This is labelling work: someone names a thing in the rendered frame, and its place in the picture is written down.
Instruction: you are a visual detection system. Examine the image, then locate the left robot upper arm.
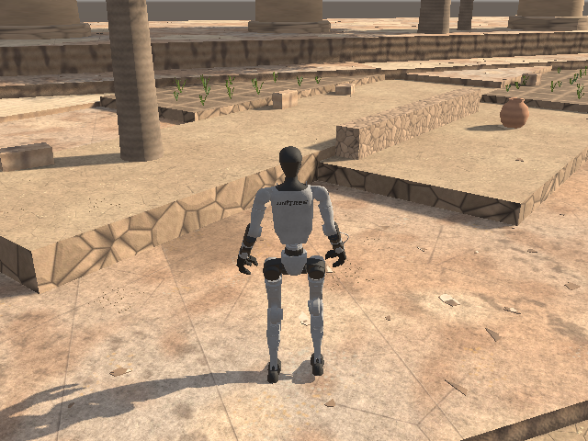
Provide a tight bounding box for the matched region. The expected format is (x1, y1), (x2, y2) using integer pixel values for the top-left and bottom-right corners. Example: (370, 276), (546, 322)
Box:
(247, 187), (273, 238)

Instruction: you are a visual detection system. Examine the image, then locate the right robot forearm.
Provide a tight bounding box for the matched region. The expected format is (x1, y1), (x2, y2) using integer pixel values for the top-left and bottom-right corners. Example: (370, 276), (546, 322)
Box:
(328, 222), (345, 254)

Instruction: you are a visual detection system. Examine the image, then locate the robot right hand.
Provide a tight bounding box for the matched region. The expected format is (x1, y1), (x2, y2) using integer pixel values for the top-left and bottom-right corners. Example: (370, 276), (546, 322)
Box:
(325, 249), (346, 267)

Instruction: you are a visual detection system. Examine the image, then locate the robot torso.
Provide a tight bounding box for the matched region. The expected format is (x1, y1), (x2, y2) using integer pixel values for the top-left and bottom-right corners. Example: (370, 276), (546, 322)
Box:
(270, 181), (314, 276)

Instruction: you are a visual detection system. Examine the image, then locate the right robot thigh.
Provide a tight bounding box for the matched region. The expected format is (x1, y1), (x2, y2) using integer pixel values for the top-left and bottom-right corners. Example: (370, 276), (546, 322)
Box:
(307, 255), (325, 316)

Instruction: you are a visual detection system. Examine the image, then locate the left robot forearm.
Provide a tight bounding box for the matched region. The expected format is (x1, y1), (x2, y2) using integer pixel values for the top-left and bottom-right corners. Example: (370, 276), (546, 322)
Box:
(239, 223), (256, 259)

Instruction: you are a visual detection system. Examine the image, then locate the robot left hand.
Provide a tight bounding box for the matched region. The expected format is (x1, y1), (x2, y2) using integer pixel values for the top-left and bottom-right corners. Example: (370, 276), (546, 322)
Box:
(237, 255), (258, 275)

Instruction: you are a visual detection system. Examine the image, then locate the right robot upper arm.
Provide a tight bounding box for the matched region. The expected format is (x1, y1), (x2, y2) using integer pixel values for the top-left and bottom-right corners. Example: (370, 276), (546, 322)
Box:
(311, 186), (337, 236)

